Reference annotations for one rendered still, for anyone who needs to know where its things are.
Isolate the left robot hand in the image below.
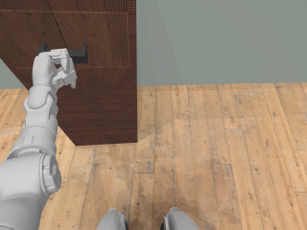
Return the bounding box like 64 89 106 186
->
32 48 78 94

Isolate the left robot forearm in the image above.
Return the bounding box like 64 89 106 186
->
0 85 59 166

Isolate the left robot thigh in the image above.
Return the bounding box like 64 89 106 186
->
96 212 126 230

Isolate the cabinet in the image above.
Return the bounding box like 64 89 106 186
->
0 0 138 146

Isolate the robot thigh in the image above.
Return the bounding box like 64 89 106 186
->
96 212 126 230
163 211 200 230

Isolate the drawer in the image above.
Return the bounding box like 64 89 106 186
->
0 10 130 68

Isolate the right robot thigh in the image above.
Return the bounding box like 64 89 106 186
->
163 211 200 230

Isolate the robot left upper arm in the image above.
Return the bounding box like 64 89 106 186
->
0 152 62 230

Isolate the handle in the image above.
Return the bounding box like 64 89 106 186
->
35 42 88 64

